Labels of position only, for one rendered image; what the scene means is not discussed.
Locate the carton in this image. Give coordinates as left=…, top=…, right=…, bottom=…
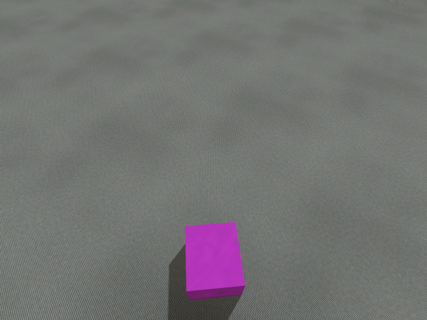
left=185, top=222, right=245, bottom=300

